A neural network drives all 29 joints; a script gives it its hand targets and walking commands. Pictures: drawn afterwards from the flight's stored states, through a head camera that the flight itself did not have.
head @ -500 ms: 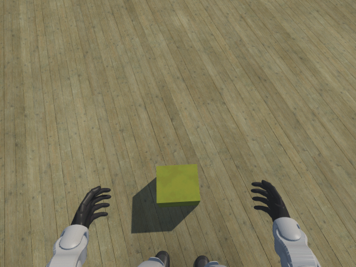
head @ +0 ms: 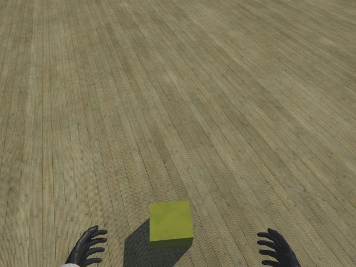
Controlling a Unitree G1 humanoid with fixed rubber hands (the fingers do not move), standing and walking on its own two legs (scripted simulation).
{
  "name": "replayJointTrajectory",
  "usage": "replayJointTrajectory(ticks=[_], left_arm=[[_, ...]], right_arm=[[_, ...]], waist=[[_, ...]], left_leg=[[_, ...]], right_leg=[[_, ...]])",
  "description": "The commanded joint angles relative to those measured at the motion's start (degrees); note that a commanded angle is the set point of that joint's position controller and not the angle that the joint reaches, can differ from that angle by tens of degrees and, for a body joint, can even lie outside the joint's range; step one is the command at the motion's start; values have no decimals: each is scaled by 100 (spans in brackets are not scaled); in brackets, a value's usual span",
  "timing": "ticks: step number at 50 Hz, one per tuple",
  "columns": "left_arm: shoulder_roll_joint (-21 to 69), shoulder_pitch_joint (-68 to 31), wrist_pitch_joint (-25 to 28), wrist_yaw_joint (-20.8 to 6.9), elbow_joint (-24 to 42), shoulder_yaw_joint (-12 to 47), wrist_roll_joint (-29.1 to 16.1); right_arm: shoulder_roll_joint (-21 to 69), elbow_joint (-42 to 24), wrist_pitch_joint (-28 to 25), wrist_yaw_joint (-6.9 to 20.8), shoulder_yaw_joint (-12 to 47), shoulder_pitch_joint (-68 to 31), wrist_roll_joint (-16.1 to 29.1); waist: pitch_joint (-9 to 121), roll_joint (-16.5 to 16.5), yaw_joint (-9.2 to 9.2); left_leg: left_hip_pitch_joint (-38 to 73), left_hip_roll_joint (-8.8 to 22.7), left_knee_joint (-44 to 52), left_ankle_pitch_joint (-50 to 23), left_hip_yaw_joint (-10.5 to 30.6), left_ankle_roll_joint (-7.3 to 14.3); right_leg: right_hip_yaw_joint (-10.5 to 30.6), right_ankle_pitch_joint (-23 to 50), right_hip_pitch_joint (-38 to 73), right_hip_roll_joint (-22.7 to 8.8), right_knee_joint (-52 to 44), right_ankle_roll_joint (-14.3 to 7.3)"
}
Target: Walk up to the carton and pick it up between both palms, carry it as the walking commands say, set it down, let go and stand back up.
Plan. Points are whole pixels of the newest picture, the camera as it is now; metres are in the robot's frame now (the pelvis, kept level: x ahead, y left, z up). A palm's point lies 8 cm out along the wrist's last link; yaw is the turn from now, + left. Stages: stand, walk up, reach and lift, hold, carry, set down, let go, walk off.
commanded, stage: let go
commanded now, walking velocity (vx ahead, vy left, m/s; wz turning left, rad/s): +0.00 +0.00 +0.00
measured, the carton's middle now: (170, 224) +0.43 +0.04 -0.69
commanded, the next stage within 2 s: stand in 0.12 s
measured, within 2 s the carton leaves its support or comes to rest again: neither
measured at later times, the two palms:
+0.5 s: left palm out of the picture +0.10 +0.31 -0.10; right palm out of the picture +0.13 -0.27 -0.08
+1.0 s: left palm out of the picture +0.07 +0.31 -0.10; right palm out of the picture +0.09 -0.27 -0.10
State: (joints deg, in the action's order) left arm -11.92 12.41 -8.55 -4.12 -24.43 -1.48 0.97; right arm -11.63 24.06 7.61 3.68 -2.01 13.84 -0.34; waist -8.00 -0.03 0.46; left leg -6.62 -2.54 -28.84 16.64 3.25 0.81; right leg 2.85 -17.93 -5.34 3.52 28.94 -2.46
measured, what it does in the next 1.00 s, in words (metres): stands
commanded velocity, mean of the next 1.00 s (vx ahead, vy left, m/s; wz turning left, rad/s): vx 0.00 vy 0.00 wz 0.00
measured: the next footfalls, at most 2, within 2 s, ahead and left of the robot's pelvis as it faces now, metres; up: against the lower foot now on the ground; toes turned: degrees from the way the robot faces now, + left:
none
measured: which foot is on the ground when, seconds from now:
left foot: down 0.00-1.00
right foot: down 0.00-1.00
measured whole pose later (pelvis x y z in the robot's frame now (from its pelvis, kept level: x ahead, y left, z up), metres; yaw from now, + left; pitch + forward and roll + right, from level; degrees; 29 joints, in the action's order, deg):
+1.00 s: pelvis +0.00 +0.02 +0.01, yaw +0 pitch -2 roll +0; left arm -19.4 12.9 0.8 0.6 -53.2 -1.1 1.8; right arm -18.9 56.6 -0.8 -0.8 -0.9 10.2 -1.4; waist 1.3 0.2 -0.1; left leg -7.7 -3.8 -22.1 12.1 3.3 2.3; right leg 3.0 -14.0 -6.4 1.6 22.5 -0.7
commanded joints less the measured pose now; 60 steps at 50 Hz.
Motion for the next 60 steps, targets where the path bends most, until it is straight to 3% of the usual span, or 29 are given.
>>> replayJointTrajectory(ticks=[1, 2, 4, 5, 7, 11, 13, 16, 17, 22, 24, 25, 26, 28, 32, 33, 36, 37, 39, 41, 42, 44, 45, 46, 53, 54, 55, 59, 60], left_arm=[[-614, -72, -20, 138, 803, -322, -20], [-713, -282, -139, 188, 950, -410, 10], [-587, -27, -344, 240, 872, -408, -25], [-1149, -269, 145, 475, -1, -435, 40], [-1419, -181, 554, 507, -179, -465, 138], [-1312, -296, 828, 466, -505, -440, 157], [-1386, -309, 866, 450, -730, -415, 65], [-1360, -91, 972, 487, -1056, -397, 94], [-1375, 42, 986, 496, -1161, -376, 85], [-1598, -174, 969, 588, -1425, -398, 131], [-1567, -144, 989, 573, -1622, -323, 91], [-1607, 11, 974, 609, -1662, -326, 90], [-1679, -27, 935, 567, -1650, -338, 80], [-1556, 5, 958, 530, -1774, -262, 55], [-1773, -68, 987, 573, -1980, -344, 112], [-1648, 78, 995, 596, -1989, -301, 112], [-1643, -143, 1080, 509, -1988, -254, 93], [-1727, -228, 1107, 540, -2041, -255, 116], [-1637, -226, 1133, 524, -2090, -226, 89], [-1816, -112, 1117, 550, -2200, -284, 84], [-1872, -107, 1090, 552, -2272, -275, 81], [-1726, -235, 1067, 556, -2315, -238, 69], [-1716, -82, 1092, 547, -2293, -245, 25], [-1636, -278, 1036, 522, -2313, -177, 72], [-1841, -224, 1071, 509, -2581, -259, 32], [-1791, -213, 1062, 509, -2660, -265, 61], [-1828, -191, 1048, 519, -2587, -246, 39], [-1868, -103, 1114, 550, -2724, -234, 71], [-1916, -303, 1120, 556, -2748, -235, 116]], right_arm=[[-668, -772, -239, -91, -289, -109, -7], [-717, -980, -328, -100, -333, -741, 95], [-735, -699, -270, -176, -305, -298, 35], [-1235, 323, -409, -364, -311, -542, -201], [-1255, 462, -492, -468, -404, -120, -201], [-1354, 828, -748, -430, -404, -341, -179], [-1247, 1001, -843, -390, -352, -527, -179], [-1334, 1238, -911, -416, -379, -513, -169], [-1292, 1277, -938, -401, -368, -539, -201], [-1499, 1582, -953, -453, -315, -611, -177], [-1432, 1826, -953, -497, -268, -364, -146], [-1608, 1850, -962, -511, -367, -392, -133], [-1592, 1796, -984, -496, -311, -569, -124], [-1713, 1928, -976, -517, -339, -589, -182], [-1746, 2309, -957, -495, -287, -402, -164], [-1664, 2245, -978, -513, -276, -475, -143], [-1726, 2367, -986, -507, -213, -590, -116], [-1609, 2352, -1002, -455, -186, -706, -122], [-1661, 2399, -986, -465, -214, -682, -91], [-1622, 2504, -982, -492, -201, -949, -157], [-1838, 2650, -949, -474, -184, -644, -98], [-1707, 2710, -1014, -492, -153, -574, -94], [-1723, 2805, -990, -511, -132, -682, -131], [-1790, 2778, -992, -499, -153, -670, -89], [-1806, 2959, -989, -465, -99, -919, -145], [-1941, 3019, -989, -482, -172, -864, -107], [-1932, 3060, -993, -486, -153, -790, -111], [-1884, 3182, -985, -468, -108, -778, -55], [-1932, 3145, -990, -461, -132, -960, -49]], waist=[[741, 152, 93], [858, 143, -135], [704, 217, 13], [1038, 380, -360], [1145, 501, -41], [803, -571, -21], [1163, -79, -62], [1240, -106, -168], [1201, 241, -162], [1413, -293, -115], [1366, -78, -58], [1310, -266, 11], [1446, 61, -118], [1129, -355, -140], [834, 229, -111], [948, -163, -55], [1075, -288, -16], [1011, 358, -62], [1181, -134, -48], [970, 126, -178], [1048, -168, -61], [918, 202, 9], [754, -25, -155], [932, -170, -21], [804, -48, -61], [715, -219, 28], [856, 129, -93], [870, -217, -87], [851, 110, 0]], left_leg=[[99, 47, 310, -1248, -105, -82], [298, 50, 177, -1327, -88, -126], [-105, -7, 199, -1211, -67, -155], [-698, 257, 69, -1061, 206, -173], [-528, 402, 110, -1047, 251, -86], [-615, 487, 373, -617, 465, 105], [-634, 633, 491, -312, 704, 96], [-487, 624, 352, -1414, 658, 167], [-475, 622, 395, -1653, 582, 138], [-94, 655, 376, -2268, 562, 68], [-153, 728, 398, -2499, 647, 78], [-31, 783, 498, -2455, 823, 59], [-128, 731, 487, -2164, 752, 105], [-368, 721, 624, -2121, 722, 14], [-177, 717, 652, -2347, 720, 140], [-127, 759, 640, -2110, 803, 176], [-237, 806, 792, -1736, 872, 138], [-250, 754, 780, -1519, 807, 177], [-200, 718, 738, -2035, 777, 149], [-241, 665, 843, -1545, 822, 155], [-169, 675, 752, -1804, 690, 109], [-164, 740, 887, -1571, 807, 133], [-113, 741, 1004, -1374, 787, 158], [-139, 723, 1035, -1184, 799, 110], [-354, 775, 1216, -351, 959, 134], [-286, 707, 1216, -472, 858, 71], [-205, 785, 1264, -707, 909, -22], [-133, 781, 1173, -971, 923, 174], [-160, 725, 1067, -1061, 902, 166]], right_leg=[[-119, 1459, 32, -270, -496, 296], [-162, 1415, -276, -350, -414, 356], [-123, 1617, 24, -357, -413, 326], [344, 1267, -335, -603, -516, 391], [417, 979, -362, -670, -515, 192], [559, 603, -863, -638, -555, 157], [507, 369, -591, -640, -494, 171], [626, 1538, -360, -701, -463, 152], [472, 1733, -301, -694, -490, 183], [534, 2036, -186, -677, -598, 261], [574, 2115, -172, -717, -410, 153], [515, 2088, -236, -692, -391, 131], [423, 1842, -139, -638, -453, 183], [500, 1519, -122, -638, -580, 154], [594, 1785, -409, -727, -591, 164], [580, 1592, -482, -712, -668, 162], [570, 1373, -291, -731, -755, 176], [531, 1267, -413, -735, -774, 166], [643, 1877, -65, -805, -721, 138], [578, 1517, -216, -784, -833, 131], [674, 1745, -152, -832, -892, 123], [683, 1438, -198, -897, -890, 91], [720, 1050, -479, -867, -943, 117], [599, 1018, -290, -783, -963, 151], [642, 786, -251, -754, -1042, 119], [655, 901, -316, -777, -1155, 138], [640, 836, -298, -789, -994, 70], [759, 963, -178, -872, -1148, 19], [684, 1182, -155, -855, -1217, 77]])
